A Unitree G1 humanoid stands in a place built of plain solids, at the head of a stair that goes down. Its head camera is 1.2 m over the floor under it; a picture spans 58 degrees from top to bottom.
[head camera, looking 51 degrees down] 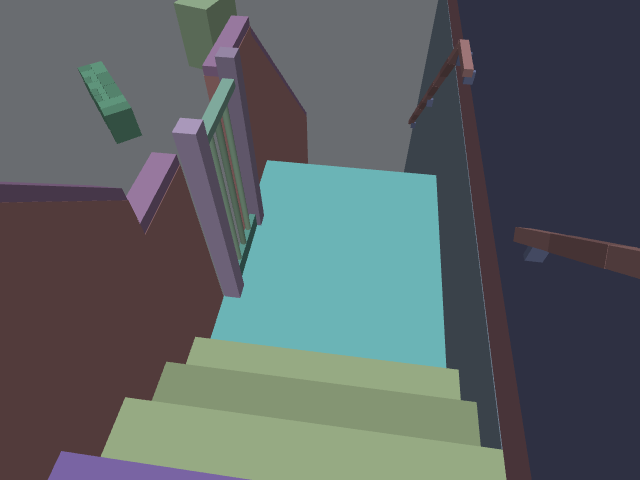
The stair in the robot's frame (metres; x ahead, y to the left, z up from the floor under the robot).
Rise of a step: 0.21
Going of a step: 0.21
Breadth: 1.20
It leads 8 degrees to the right of straight ahead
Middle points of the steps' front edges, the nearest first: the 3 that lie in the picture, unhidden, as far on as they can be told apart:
0.41 0.04 -0.21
0.62 0.01 -0.43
0.83 -0.02 -0.64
